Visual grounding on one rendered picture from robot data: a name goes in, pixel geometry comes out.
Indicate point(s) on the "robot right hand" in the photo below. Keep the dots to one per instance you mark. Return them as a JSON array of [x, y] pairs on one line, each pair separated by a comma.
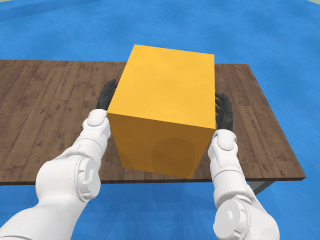
[[224, 119]]

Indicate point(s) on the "robot left forearm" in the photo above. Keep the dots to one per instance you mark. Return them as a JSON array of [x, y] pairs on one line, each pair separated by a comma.
[[92, 141]]

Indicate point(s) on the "robot right forearm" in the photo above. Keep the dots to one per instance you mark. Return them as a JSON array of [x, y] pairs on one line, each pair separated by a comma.
[[227, 175]]

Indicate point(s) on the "table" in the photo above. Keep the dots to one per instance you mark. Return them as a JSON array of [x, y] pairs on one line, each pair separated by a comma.
[[43, 104]]

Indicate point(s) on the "carton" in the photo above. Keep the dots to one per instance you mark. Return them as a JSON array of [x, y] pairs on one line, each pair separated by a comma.
[[162, 114]]

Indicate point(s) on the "robot left hand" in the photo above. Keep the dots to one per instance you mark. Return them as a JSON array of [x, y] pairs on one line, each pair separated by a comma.
[[106, 95]]

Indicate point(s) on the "right robot upper arm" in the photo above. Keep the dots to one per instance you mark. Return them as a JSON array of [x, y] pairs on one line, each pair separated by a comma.
[[237, 220]]

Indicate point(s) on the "left robot upper arm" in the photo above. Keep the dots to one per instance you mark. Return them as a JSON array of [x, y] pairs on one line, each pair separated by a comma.
[[64, 187]]

